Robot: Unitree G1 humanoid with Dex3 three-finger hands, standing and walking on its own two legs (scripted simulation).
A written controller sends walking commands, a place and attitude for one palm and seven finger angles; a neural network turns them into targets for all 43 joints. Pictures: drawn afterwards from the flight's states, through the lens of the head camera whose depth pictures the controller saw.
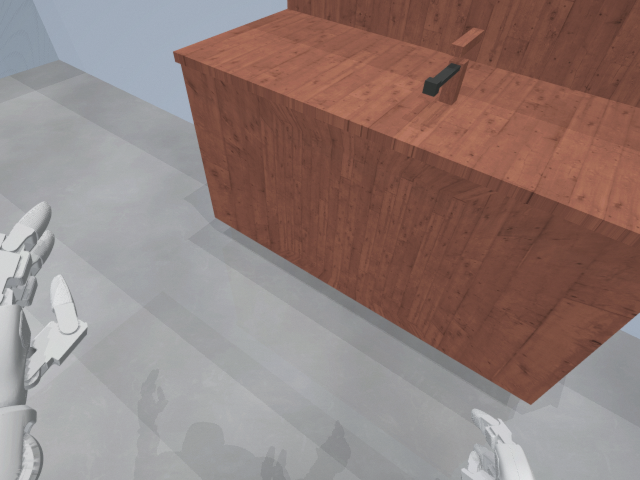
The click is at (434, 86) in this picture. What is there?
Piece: tap's lever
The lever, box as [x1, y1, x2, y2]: [422, 77, 441, 96]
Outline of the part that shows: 429,77 425,80 422,92 433,96 437,93 441,80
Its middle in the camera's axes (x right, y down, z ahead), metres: +0.24 -0.33 +0.84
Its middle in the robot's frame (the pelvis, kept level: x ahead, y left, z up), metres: +0.87 -0.18 +0.10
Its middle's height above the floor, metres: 0.87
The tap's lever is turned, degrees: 0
